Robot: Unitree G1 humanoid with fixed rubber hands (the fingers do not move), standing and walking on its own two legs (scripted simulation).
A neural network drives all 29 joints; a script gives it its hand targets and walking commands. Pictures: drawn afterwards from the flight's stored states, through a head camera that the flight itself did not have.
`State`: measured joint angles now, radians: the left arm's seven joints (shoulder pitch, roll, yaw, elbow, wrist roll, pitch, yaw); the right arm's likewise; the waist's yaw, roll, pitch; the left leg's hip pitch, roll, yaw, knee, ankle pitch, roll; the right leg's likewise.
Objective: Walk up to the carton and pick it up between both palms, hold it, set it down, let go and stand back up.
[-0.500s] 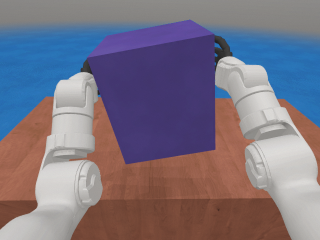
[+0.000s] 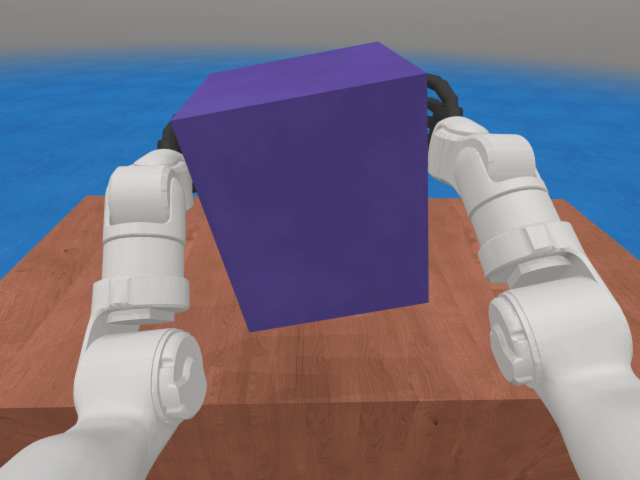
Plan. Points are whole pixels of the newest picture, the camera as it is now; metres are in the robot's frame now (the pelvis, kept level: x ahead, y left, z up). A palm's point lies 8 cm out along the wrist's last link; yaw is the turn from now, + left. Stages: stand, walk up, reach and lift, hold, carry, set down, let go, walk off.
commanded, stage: hold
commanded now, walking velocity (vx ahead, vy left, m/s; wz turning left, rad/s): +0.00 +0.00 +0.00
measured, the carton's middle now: (315, 183) +0.38 -0.01 +0.28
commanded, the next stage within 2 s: none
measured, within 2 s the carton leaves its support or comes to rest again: neither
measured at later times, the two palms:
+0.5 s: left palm (174, 166) +0.37 +0.15 +0.30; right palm (444, 136) +0.37 -0.16 +0.34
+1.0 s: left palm (171, 164) +0.37 +0.15 +0.31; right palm (443, 135) +0.37 -0.15 +0.34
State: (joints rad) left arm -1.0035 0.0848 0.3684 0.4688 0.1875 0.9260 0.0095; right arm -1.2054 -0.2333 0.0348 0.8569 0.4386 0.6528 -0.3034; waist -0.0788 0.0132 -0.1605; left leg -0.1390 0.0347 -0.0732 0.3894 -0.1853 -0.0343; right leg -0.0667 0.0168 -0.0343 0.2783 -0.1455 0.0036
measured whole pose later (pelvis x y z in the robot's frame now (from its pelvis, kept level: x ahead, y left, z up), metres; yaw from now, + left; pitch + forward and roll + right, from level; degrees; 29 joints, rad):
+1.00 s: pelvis +0.00 +0.00 +0.00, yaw +0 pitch -4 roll -1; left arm -1.03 0.10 0.38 0.51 0.19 0.92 0.00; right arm -1.22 -0.22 0.03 0.88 0.43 0.66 -0.31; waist -0.07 0.01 -0.17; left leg -0.14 0.03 -0.08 0.38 -0.18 -0.04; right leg -0.07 0.03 -0.02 0.28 -0.15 0.00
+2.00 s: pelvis +0.00 +0.00 +0.00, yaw +0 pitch -4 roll -1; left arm -1.01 0.09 0.38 0.50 0.19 0.92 0.01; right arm -1.20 -0.23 0.04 0.86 0.45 0.66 -0.32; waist -0.08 0.01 -0.17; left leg -0.14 0.03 -0.09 0.38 -0.18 -0.04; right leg -0.07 0.03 0.00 0.28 -0.15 0.00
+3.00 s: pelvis +0.00 +0.00 +0.00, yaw +0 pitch -3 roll -2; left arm -1.03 0.10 0.36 0.54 0.18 0.90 0.01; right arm -1.22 -0.24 0.04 0.89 0.45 0.66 -0.31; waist -0.08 0.01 -0.19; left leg -0.15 0.03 -0.09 0.39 -0.18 -0.04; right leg -0.08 0.04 0.01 0.28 -0.14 0.00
